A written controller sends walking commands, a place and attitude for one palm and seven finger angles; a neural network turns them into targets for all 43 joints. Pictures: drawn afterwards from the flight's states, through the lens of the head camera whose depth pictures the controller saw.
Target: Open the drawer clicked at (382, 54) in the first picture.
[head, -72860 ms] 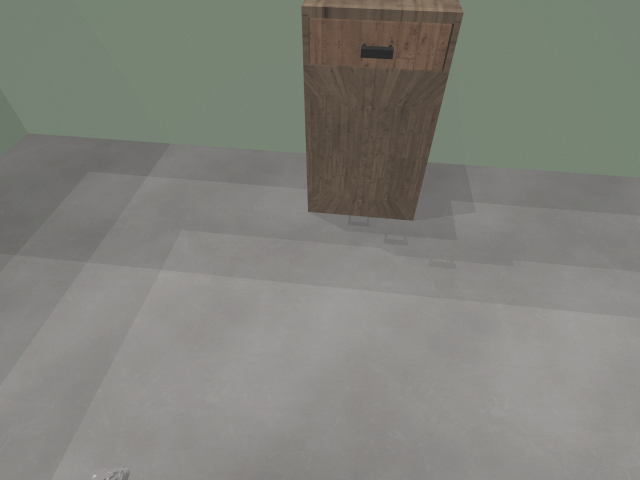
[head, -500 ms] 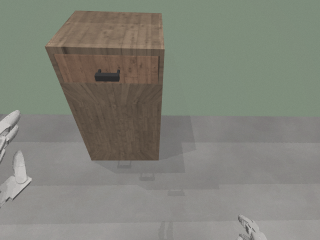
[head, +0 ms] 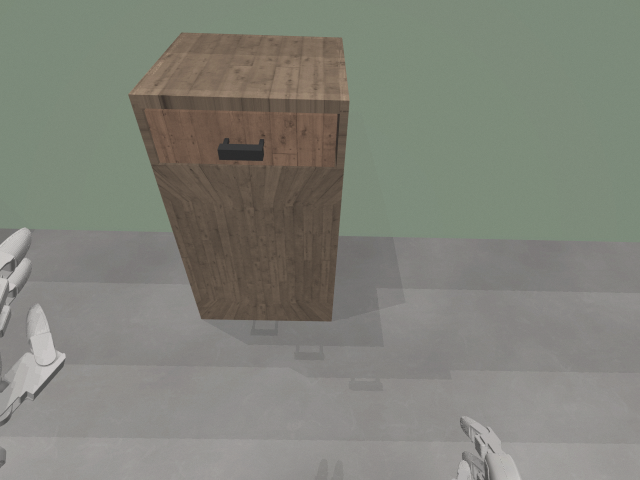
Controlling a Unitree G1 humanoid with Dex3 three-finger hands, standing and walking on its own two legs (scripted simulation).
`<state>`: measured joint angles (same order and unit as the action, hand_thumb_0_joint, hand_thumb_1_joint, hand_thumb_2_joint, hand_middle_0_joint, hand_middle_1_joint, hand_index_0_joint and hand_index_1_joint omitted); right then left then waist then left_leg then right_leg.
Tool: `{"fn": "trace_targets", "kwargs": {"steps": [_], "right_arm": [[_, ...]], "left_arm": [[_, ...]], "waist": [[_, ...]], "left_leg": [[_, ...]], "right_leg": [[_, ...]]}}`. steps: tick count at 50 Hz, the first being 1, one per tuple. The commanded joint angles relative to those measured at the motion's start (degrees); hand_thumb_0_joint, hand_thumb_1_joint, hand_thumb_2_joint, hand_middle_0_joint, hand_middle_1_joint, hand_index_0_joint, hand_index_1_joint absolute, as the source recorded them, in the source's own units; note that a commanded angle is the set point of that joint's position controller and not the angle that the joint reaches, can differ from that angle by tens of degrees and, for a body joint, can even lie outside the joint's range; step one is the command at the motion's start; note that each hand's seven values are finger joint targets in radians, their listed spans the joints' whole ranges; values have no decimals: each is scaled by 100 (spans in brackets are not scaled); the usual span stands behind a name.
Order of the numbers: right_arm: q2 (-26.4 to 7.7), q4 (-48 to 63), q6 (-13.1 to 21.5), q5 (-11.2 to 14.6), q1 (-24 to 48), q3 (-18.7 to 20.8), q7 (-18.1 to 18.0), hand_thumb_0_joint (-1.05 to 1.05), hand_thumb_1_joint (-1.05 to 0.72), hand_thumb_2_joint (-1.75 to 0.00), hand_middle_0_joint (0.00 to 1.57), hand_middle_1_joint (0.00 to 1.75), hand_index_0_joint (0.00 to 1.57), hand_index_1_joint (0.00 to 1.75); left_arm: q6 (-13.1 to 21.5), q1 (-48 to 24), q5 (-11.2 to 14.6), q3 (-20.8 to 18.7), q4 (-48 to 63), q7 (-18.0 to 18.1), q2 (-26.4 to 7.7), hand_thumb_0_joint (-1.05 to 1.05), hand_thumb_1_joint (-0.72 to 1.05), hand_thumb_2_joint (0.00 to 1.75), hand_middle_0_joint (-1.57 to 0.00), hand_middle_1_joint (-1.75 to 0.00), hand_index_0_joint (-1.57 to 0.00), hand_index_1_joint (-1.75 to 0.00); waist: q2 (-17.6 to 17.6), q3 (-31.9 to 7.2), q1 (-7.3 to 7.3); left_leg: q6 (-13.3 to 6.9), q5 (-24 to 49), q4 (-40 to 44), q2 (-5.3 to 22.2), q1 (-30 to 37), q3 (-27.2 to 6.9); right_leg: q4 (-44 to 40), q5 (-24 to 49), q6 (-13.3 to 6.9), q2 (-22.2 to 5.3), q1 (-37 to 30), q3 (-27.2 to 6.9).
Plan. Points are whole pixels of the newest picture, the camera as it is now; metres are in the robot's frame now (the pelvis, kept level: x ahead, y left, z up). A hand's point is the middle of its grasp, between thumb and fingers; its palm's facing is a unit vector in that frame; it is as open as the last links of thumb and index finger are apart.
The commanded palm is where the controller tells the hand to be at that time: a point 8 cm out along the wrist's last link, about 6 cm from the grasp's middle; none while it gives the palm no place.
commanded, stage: let the arm hang, fingers relaxed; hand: left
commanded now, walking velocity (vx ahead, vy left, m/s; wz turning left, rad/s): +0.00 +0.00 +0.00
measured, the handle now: (242, 147) +0.83 +0.23 +0.00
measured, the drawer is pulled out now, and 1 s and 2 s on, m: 0.00 0.00 0.00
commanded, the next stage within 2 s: look to check the result in 1.20 s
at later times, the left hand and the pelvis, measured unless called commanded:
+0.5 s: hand out of the picture +0.01 +0.18 -0.18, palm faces -0.01 -0.98 -0.19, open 7.1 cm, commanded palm none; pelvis +0.00 -0.01 +0.00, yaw +1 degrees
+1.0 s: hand out of the picture +0.06 +0.23 -0.14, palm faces -0.01 -0.95 -0.32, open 7.4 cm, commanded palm none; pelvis +0.00 +0.00 +0.01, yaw +0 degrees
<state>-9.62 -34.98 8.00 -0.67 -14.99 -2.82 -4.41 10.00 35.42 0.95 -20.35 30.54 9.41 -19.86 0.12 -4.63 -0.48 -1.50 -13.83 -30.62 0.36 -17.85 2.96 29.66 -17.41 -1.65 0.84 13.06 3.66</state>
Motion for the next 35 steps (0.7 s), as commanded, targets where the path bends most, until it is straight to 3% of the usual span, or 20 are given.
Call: {"fn": "trace_targets", "kwargs": {"steps": [1,2,4,5,6,7,8,10,12,13,14,15,16,17,19,21,22,23,35], "right_arm": [[-870,832,278,-9,650,375,-43,0,-90,-90,20,30,20,30],[-867,801,267,-1,673,377,-32,0,-90,-90,20,30,20,30],[-816,776,249,29,671,350,-12,0,-90,-90,20,30,20,30],[-1688,-652,307,-75,650,813,473,0,-90,-90,20,30,20,30],[-1331,-597,-64,-34,134,785,486,0,-90,-90,20,30,20,30],[-1314,-549,-180,-45,91,754,443,0,-90,-90,20,30,20,30],[-1400,-470,-310,-71,128,687,407,0,-90,-90,20,30,20,30],[-1552,-429,-468,-126,313,599,379,0,-90,-90,20,30,20,30],[-1591,-458,-545,-129,609,552,373,0,-90,-90,20,30,20,30],[-1486,-548,-583,-122,706,526,376,0,-90,-90,20,30,20,30],[-1341,-655,-624,-95,710,504,383,0,-90,-90,20,30,20,30],[-1272,-788,-666,-82,662,484,381,0,-90,-90,20,30,20,30],[-1237,-957,-704,-84,583,476,383,0,-90,-90,20,30,20,30],[-1235,-1097,-728,-81,494,473,389,0,-90,-90,20,30,20,30],[-1163,-1415,-728,-69,332,432,370,0,-90,-90,20,30,20,30],[-1200,-1678,-725,-69,335,425,319,0,-90,-90,20,30,20,30],[-1245,-1764,-737,-49,334,424,308,0,-90,-90,20,30,20,30],[-1238,-1867,-743,-40,282,421,289,0,-90,-90,20,30,20,30],[-1414,-2535,-769,-12,245,451,279,0,-90,-90,20,30,20,30]], "left_arm": [[324,-506,53,-429,1207,66,-858,0,90,90,-20,-30,-20,-30],[313,-542,71,-479,1235,60,-933,0,90,90,-20,-30,-20,-30],[310,-600,89,-449,1228,58,-914,0,90,90,-20,-30,-20,-30],[-611,-888,-489,1495,-3509,-736,-148,0,90,90,-20,-30,-20,-30],[-992,-780,-409,1400,-3605,-868,10,0,90,90,-20,-30,-20,-30],[-1055,-933,-396,1486,-3730,-913,185,0,90,90,-20,-30,-20,-30],[-1069,-1108,-365,1501,-3967,-935,195,0,90,90,-20,-30,-20,-30],[-1058,-1424,-332,1487,-4588,-943,29,0,90,90,-20,-30,-20,-30],[-1030,-1581,-319,1516,-5421,-929,-169,0,90,90,-20,-30,-20,-30],[-1010,-1579,-316,1523,-5856,-917,-295,0,90,90,-20,-30,-20,-30],[-977,-1658,-313,1552,-6276,-908,-478,0,90,90,-20,-30,-20,-30],[-935,-1801,-284,1590,-6611,-905,-637,0,90,90,-20,-30,-20,-30],[-905,-2041,-259,1636,-6888,-897,-707,0,90,90,-20,-30,-20,-30],[-893,-2213,-243,1662,-7109,-883,-704,0,90,90,-20,-30,-20,-30],[-880,-2302,-191,1735,-7592,-876,-533,0,90,90,-20,-30,-20,-30],[-916,-2183,-154,1735,-8030,-859,-303,0,90,90,-20,-30,-20,-30],[-927,-2103,-157,1739,-8211,-850,-342,0,90,90,-20,-30,-20,-30],[-929,-2073,-146,1768,-8388,-848,-294,0,90,90,-20,-30,-20,-30],[-896,-2239,-143,1846,-9257,-822,-411,0,90,90,-20,-30,-20,-30]], "waist": [[-214,351,-70],[-321,284,-74],[-273,212,-69],[-21,453,-336],[111,107,-198],[-56,40,-140],[-85,138,-81],[-163,240,22],[-323,237,197],[-543,236,255],[-918,280,191],[-895,297,112],[-661,328,14],[-331,308,-34],[173,199,-70],[891,225,9],[828,256,56],[658,207,37],[13,554,7]], "left_leg": [[-46,-843,370,405,-214,-454],[-6,-513,61,329,-39,-324],[53,39,-13,276,154,-287],[28,1024,-963,473,139,-454],[13,1339,-581,500,403,-497],[-147,1749,-391,658,351,-658],[-382,1934,-83,899,190,-1070],[-698,2058,425,1259,-97,-1716],[-524,1983,427,1052,-413,-1428],[-317,1515,209,722,-552,-1068],[-95,820,-69,327,-431,-618],[30,269,-318,96,-188,-405],[80,-140,-319,86,26,-366],[89,-18,-228,142,205,-371],[63,893,241,312,591,-525],[-37,1369,583,560,694,-748],[-79,1458,602,612,687,-798],[-80,1416,663,638,755,-793],[-78,930,1255,694,993,-789]], "right_leg": [[-1042,-346,-191,-630,325,-1161],[-1193,-172,-271,-836,412,-1388],[-1159,512,-349,-978,288,-1352],[18,1840,-273,-1148,1024,-807],[344,1857,-179,-804,925,-709],[637,1550,-33,-541,891,-428],[917,1026,78,-337,871,-258],[1237,106,137,-193,620,-258],[634,501,55,-347,-105,-499],[130,951,1,-531,-470,-759],[-364,1297,-135,-924,-429,-1157],[-720,1697,-401,-1337,-252,-1549],[-795,1933,-586,-1460,-168,-1608],[-765,1979,-604,-1392,-177,-1482],[-629,1934,-432,-1064,-280,-1153],[-644,1490,-210,-765,-421,-856],[-724,1457,-176,-719,-529,-797],[-816,1424,-163,-721,-601,-759],[-1332,915,-133,-756,-506,-696]]}}
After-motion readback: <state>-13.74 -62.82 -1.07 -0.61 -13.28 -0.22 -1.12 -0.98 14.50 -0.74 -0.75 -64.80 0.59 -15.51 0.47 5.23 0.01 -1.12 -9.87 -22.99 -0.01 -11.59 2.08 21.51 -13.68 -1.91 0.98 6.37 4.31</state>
